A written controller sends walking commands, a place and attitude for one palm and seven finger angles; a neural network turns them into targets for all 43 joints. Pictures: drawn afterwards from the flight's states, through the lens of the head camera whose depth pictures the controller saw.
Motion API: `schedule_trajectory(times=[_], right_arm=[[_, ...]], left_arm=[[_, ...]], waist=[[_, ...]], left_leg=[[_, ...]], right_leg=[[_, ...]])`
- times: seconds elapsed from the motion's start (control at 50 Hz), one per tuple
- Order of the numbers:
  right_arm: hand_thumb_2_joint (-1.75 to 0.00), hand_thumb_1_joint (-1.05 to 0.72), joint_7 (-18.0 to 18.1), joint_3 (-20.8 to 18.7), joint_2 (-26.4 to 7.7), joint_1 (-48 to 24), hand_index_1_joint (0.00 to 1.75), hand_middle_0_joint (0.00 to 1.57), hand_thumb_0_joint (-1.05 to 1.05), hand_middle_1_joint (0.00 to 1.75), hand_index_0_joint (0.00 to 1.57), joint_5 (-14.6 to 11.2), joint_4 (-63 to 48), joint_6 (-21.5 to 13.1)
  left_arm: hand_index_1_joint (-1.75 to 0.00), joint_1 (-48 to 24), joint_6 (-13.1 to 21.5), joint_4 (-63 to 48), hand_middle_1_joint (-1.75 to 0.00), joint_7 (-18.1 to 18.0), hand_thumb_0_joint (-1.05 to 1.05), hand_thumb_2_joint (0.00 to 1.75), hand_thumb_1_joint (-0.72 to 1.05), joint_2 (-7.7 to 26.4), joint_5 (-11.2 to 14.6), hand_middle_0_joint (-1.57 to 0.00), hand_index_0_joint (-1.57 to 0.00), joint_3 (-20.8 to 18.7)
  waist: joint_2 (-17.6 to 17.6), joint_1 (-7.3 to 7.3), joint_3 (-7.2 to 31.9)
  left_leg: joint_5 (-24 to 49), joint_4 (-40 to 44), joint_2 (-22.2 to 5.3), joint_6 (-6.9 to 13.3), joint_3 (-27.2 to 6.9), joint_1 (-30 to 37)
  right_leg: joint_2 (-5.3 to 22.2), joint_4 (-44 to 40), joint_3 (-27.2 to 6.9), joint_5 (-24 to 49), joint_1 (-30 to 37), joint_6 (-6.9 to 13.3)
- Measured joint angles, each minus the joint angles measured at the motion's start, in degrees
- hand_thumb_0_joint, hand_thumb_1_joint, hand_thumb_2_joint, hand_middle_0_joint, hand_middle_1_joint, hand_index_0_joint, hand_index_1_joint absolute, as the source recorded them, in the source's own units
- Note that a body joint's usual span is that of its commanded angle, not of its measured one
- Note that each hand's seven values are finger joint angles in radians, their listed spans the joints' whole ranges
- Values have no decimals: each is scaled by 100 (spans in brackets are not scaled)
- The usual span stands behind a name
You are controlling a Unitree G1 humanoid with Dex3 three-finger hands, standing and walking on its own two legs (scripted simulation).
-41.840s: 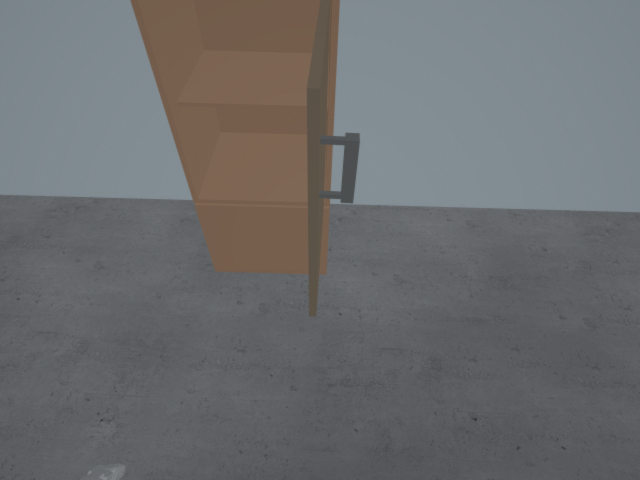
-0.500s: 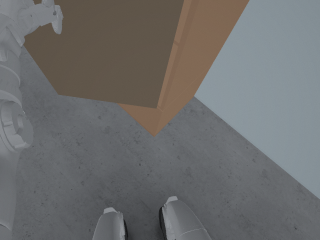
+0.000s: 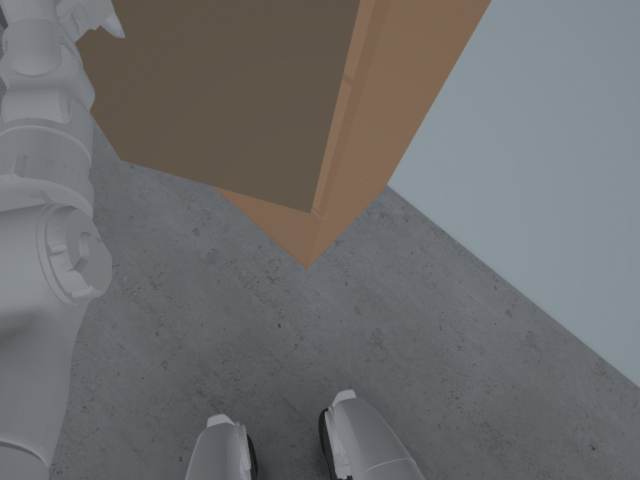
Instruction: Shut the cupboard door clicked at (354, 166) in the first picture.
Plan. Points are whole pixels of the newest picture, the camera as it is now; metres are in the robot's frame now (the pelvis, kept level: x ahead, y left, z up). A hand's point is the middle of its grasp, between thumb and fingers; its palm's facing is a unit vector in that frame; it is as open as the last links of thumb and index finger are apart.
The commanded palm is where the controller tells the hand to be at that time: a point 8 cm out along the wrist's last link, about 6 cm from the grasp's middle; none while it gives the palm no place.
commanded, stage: pull the fist back off the door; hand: left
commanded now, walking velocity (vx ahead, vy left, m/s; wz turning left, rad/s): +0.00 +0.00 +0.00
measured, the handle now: out of the picture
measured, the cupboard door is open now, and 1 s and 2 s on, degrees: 27 27 27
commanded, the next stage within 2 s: draw the hand back to the body in 0.66 s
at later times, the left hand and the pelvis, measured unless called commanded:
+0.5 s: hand (115, 63) +0.53 +0.12 +0.13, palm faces +0.09 -1.00 +0.00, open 3.1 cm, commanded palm +0.49 +0.15 +0.13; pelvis +0.02 +0.00 +0.03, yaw +1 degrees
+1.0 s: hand (91, 95) +0.48 +0.13 +0.15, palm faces +0.10 -0.99 -0.02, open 3.1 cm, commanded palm +0.42 +0.18 +0.16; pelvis +0.00 -0.01 +0.04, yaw +0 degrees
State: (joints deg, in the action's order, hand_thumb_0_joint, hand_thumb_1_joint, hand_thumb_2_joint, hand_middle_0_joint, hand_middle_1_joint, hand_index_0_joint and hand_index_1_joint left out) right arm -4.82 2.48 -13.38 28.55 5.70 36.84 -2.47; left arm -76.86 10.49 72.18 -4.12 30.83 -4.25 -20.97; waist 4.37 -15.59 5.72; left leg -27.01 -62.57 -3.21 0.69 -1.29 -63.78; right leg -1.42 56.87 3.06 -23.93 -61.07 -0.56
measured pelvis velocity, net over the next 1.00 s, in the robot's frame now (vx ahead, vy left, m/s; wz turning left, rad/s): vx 0.00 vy -0.01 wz -0.01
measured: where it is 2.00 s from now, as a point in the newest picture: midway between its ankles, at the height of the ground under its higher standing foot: outside the picture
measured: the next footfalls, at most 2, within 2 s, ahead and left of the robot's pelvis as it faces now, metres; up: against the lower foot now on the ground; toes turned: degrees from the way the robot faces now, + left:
none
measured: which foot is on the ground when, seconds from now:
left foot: down 0.00-1.00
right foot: down 0.00-1.00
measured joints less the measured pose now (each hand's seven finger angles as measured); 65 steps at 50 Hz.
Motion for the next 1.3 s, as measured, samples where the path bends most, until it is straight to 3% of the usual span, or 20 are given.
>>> schedule_trajectory(times=[0.12, 0.2, 0.28, 0.4, 0.58, 0.66, 0.8, 0.88, 0.98, 1.12, 1.3], right_arm=[[-90, -91, -11, 3, 46, 44, 30, 21, 1, 30, 20, -71, 89, 185], [-90, -91, -1, -103, -38, 119, 30, 21, 1, 30, 20, -79, 14, 186], [-90, -91, -3, -202, -119, 135, 29, 21, 1, 30, 20, -146, 1, 283], [-90, -91, 55, -326, -187, 9, 29, 21, 1, 30, 20, -240, 21, 355], [-90, -91, 170, -402, -203, -582, 29, 20, 1, 30, 20, -341, 74, 295], [-90, -91, 225, -345, -168, -810, 29, 20, 1, 30, 20, -378, 61, 252], [-90, -91, 283, -244, -91, -942, 29, 20, 1, 30, 20, -357, 99, 107], [-90, -91, 291, -213, -77, -811, 29, 21, 1, 30, 20, -368, 77, 180], [-90, -91, 346, -258, -88, -460, 29, 21, 1, 30, 20, -502, -51, 315], [-90, -91, 524, -279, -95, -386, 29, 21, 1, 30, 20, -702, 32, 260], [-90, -91, 742, -226, -183, -1138, 29, 20, 1, 30, 20, -845, -94, -31]], left_arm=[[-150, 362, 142, 279, -150, 144, 2, 90, 90, -349, 125, -130, -130, -162], [-150, 819, 552, 89, -150, 103, 2, 90, 90, -466, 135, -130, -130, -277], [-150, 1265, 738, -46, -150, 164, 2, 90, 90, -620, 253, -130, -130, -114], [-150, 2016, 895, -546, -150, 230, 2, 90, 90, -1131, 594, -130, -130, 127], [-150, 2513, 1163, -817, -150, 182, 2, 90, 90, -1583, 679, -130, -130, 537], [-150, 2457, 1149, -652, -150, 144, 2, 90, 90, -1635, 685, -131, -130, 638], [-150, 2045, 1235, -316, -150, 79, 2, 90, 90, -1503, 649, -131, -131, 660], [-150, 2122, 1149, -432, -150, 220, 2, 90, 90, -1437, 661, -131, -130, 347], [-150, 3195, 973, -1477, -150, 447, 2, 90, 90, -1454, 857, -130, -130, 251], [-150, 4601, 548, -3030, -150, 648, 2, 90, 90, -1627, 1253, -130, -130, 576], [-148, 5731, -56, -4388, -147, 1021, 2, 90, 90, -1680, 1575, -128, -128, 906]], waist=[[-22, 6, 10], [-12, 45, 78], [-23, 202, 93], [-95, 498, 101], [-196, 724, 107], [-213, 751, 82], [-209, 674, 62], [-204, 670, 78], [-131, 807, 76], [-129, 1068, -6], [-150, 1383, -75]], left_leg=[[108, 440, 3, -6, 39, 545], [123, 661, -14, -8, 140, 892], [134, 854, -5, -5, 214, 1257], [191, 1088, 39, -13, 228, 1696], [196, 1043, 106, -28, 171, 1921], [223, 1020, 136, -28, 153, 1951], [276, 911, 170, -42, 125, 1753], [296, 953, 139, -40, 213, 1771], [352, 1280, 75, -38, 366, 2250], [492, 1789, 65, -56, 335, 3094], [652, 2210, 158, -42, 270, 3867]], right_leg=[[-4, -421, -32, 107, 526, 13], [-20, -595, -129, 134, 812, 10], [-12, -727, -198, 133, 1128, 7], [28, -896, -208, 147, 1544, 10], [93, -785, -152, 85, 1772, 21], [123, -726, -135, 81, 1798, 24], [158, -568, -110, 91, 1594, 38], [127, -569, -198, 126, 1551, 43], [57, -859, -347, 228, 1945, 43], [39, -1414, -311, 377, 2825, 58], [123, -1814, -240, 485, 3632, 40]])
